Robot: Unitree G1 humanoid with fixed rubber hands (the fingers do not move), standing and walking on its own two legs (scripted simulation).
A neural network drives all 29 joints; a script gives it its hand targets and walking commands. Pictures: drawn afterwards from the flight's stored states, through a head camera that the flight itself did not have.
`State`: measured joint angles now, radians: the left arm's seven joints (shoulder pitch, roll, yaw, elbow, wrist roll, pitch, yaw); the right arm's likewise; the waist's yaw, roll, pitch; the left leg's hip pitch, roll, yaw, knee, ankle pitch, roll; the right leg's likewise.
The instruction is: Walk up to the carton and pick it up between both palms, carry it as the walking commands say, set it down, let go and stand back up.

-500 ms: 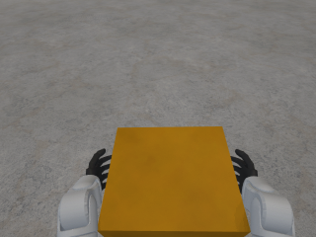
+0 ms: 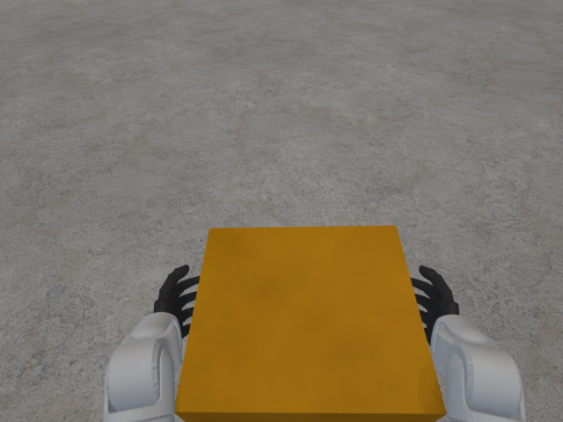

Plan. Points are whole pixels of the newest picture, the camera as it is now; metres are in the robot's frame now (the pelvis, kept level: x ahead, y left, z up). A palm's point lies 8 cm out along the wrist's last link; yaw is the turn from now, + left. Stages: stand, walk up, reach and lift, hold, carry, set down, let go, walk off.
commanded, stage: carry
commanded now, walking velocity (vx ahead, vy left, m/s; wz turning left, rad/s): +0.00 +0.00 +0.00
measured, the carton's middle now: (303, 343) +0.26 +0.00 -0.01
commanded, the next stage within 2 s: none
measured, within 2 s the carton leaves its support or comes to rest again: neither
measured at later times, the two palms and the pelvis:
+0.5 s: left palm (161, 317) +0.25 +0.18 +0.08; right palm (438, 318) +0.25 -0.17 +0.08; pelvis +0.01 +0.01 +0.00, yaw -1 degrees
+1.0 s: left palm (284, 212) +0.45 +0.03 +0.08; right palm (514, 254) +0.36 -0.31 +0.08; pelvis +0.17 -0.08 +0.01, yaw -16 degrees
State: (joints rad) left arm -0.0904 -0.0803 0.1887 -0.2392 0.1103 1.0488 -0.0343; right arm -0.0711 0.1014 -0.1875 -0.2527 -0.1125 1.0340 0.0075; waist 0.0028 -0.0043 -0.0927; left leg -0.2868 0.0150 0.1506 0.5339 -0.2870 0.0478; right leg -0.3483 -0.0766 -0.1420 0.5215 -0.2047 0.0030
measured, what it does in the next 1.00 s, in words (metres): walks ahead, turning right: right foot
